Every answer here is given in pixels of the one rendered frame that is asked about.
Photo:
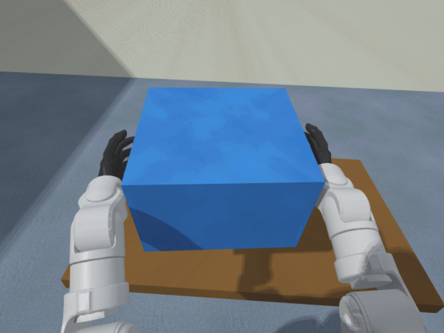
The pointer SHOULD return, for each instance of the left robot forearm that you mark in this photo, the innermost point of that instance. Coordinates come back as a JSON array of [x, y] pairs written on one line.
[[97, 251]]

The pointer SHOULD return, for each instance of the robot right upper arm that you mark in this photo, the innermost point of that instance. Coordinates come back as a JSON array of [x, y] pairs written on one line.
[[379, 311]]

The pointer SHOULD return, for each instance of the table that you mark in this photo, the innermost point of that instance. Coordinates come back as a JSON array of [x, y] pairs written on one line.
[[304, 274]]

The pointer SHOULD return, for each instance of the right robot forearm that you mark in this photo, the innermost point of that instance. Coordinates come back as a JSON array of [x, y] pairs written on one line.
[[361, 259]]

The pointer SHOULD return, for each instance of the robot right hand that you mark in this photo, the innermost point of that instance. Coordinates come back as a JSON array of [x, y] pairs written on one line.
[[318, 144]]

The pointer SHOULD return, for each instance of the carton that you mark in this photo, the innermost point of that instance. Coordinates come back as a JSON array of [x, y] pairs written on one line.
[[220, 168]]

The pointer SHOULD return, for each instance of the robot left hand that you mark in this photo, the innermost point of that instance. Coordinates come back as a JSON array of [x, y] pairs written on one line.
[[112, 163]]

